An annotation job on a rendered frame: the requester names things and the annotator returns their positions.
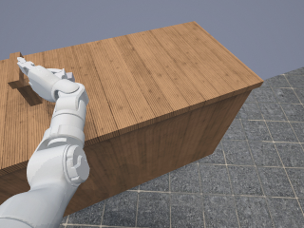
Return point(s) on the left robot hand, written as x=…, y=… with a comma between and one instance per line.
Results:
x=41, y=79

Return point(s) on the counter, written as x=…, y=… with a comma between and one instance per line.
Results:
x=157, y=100

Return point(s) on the left robot forearm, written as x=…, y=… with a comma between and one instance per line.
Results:
x=68, y=118

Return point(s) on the robot left upper arm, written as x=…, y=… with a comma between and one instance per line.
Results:
x=54, y=175

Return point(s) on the tap lever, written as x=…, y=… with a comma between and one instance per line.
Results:
x=70, y=76

